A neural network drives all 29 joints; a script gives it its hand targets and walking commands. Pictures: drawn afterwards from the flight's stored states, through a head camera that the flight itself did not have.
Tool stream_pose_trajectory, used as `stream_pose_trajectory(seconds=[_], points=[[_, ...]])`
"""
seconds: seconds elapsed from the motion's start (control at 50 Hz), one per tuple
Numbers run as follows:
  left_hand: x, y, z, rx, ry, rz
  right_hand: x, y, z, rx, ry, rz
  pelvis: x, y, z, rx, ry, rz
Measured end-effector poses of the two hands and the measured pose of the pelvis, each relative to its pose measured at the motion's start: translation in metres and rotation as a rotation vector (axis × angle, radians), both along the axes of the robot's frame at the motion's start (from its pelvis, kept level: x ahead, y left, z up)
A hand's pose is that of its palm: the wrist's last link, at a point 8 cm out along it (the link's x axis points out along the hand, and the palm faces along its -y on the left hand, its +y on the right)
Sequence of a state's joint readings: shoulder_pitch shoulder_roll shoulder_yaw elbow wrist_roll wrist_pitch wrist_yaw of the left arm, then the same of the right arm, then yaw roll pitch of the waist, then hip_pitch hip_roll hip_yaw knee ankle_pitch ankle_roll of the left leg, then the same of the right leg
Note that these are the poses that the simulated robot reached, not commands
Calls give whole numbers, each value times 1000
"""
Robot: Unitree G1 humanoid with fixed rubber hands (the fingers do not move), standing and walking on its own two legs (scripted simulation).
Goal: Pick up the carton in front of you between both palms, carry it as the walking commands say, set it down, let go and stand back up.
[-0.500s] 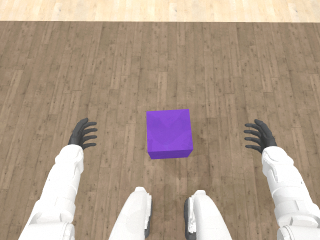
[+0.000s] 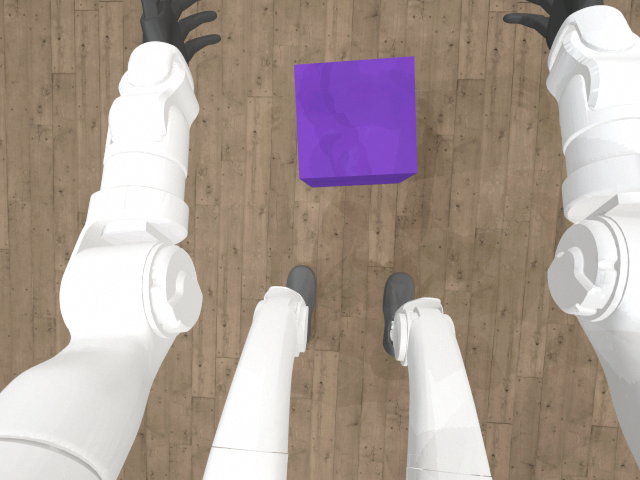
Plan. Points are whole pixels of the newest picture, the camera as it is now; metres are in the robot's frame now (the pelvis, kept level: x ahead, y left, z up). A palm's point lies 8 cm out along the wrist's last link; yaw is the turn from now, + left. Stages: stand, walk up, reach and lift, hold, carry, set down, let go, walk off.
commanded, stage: reach and lift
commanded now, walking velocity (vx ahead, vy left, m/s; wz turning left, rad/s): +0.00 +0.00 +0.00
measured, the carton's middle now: (354, 133) +0.53 +0.02 -0.52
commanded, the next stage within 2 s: none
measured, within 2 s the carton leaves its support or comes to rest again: leaves its support in 1.76 s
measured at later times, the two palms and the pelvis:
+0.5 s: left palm (231, 115) +0.51 +0.22 -0.32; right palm (481, 103) +0.55 -0.17 -0.32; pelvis +0.00 +0.00 -0.16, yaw +1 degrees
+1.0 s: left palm (261, 131) +0.52 +0.20 -0.46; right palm (451, 123) +0.55 -0.16 -0.46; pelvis -0.02 +0.00 -0.28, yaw +2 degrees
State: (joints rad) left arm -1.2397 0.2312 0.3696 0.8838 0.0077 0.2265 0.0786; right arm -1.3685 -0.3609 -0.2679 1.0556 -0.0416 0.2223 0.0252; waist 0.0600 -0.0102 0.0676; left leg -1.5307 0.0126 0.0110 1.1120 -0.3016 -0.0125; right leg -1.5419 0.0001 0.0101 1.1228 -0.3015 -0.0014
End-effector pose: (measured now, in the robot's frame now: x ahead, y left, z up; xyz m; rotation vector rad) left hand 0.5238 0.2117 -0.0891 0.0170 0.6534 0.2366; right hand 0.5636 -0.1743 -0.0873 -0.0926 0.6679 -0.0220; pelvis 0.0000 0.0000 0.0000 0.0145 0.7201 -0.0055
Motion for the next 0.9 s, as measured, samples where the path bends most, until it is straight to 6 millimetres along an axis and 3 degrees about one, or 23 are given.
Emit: stream_pose_trajectory(seconds=[0.12,0.2,0.32,0.46,0.6,0.72,0.9], points=[[6,-3,-29,-3,-2,8,9,4,-31,2,-6,-5,19,-1,-4,2,94,2],[4,-3,-59,-5,12,11,5,6,-61,4,6,-17,28,-1,-19,2,160,5],[-6,0,-125,-3,38,19,-7,7,-130,-3,31,-31,29,0,-67,5,228,11],[-12,4,-208,6,32,15,-15,4,-214,-20,16,-37,10,0,-140,6,202,17],[-11,1,-262,0,23,10,-14,2,-267,-17,4,-47,-14,0,-205,6,99,19],[-10,-4,-299,-15,57,7,-13,9,-301,-8,34,-45,-27,-1,-238,9,24,21],[-9,-9,-360,-15,96,-12,-14,11,-362,-5,66,-42,-29,-1,-268,9,-44,20]])
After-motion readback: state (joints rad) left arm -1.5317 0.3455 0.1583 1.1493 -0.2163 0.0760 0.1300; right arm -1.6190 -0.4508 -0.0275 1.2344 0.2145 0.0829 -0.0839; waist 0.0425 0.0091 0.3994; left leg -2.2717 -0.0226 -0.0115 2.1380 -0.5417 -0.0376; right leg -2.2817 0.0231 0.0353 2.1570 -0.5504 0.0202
